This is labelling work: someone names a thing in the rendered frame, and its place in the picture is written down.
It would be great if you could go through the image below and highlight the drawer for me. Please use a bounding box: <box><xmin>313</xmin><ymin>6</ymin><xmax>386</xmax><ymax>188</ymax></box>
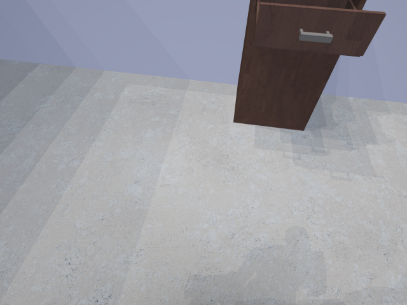
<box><xmin>252</xmin><ymin>0</ymin><xmax>386</xmax><ymax>57</ymax></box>

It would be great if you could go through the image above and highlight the cabinet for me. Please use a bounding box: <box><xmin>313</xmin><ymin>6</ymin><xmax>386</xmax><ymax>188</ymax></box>
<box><xmin>233</xmin><ymin>0</ymin><xmax>366</xmax><ymax>131</ymax></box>

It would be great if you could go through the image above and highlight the handle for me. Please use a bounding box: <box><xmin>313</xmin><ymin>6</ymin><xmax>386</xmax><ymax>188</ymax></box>
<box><xmin>299</xmin><ymin>29</ymin><xmax>333</xmax><ymax>43</ymax></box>

